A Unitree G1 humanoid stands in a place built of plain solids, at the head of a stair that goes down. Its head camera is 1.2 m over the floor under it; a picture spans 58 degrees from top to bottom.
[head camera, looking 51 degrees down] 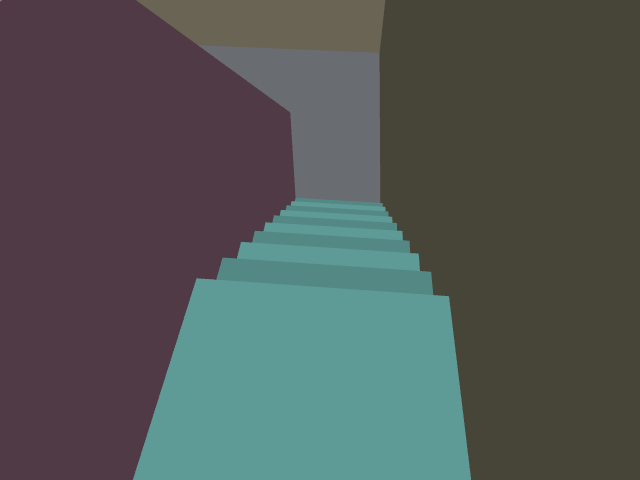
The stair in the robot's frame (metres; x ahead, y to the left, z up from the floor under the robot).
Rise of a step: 0.20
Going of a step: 0.24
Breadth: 0.83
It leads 5 degrees to the right of straight ahead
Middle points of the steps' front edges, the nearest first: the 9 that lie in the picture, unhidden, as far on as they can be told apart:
0.77 0.00 0.00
1.01 -0.02 -0.20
1.24 -0.04 -0.39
1.48 -0.06 -0.59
1.71 -0.08 -0.79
1.95 -0.10 -0.98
2.18 -0.12 -1.18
2.42 -0.14 -1.37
2.66 -0.16 -1.57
